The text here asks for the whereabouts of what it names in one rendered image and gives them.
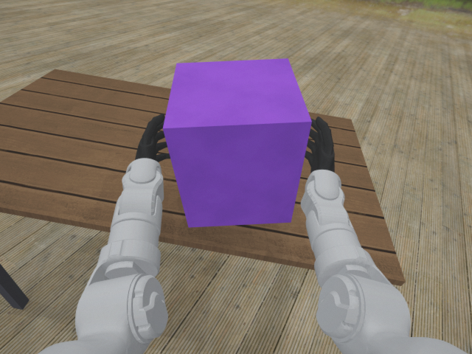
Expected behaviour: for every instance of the carton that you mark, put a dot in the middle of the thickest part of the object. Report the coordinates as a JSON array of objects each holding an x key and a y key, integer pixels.
[{"x": 237, "y": 133}]

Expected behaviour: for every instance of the left robot hand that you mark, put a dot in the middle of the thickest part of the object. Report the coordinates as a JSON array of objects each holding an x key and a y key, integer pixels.
[{"x": 148, "y": 146}]

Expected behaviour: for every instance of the table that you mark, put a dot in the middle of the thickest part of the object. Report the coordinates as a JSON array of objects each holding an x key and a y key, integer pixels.
[{"x": 66, "y": 141}]

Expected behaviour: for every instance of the robot right upper arm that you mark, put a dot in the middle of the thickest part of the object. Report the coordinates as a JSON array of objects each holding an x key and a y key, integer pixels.
[{"x": 364, "y": 316}]

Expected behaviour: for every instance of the robot left upper arm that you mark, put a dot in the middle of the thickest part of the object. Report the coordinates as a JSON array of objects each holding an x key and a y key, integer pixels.
[{"x": 117, "y": 316}]

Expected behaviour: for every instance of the right robot hand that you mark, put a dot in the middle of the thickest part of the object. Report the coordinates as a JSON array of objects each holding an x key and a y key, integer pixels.
[{"x": 322, "y": 156}]

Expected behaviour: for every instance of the left robot forearm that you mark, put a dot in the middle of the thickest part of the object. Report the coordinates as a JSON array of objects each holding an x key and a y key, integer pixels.
[{"x": 134, "y": 237}]

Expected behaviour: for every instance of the right robot forearm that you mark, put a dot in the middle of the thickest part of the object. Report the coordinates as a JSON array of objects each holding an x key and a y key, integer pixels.
[{"x": 332, "y": 237}]

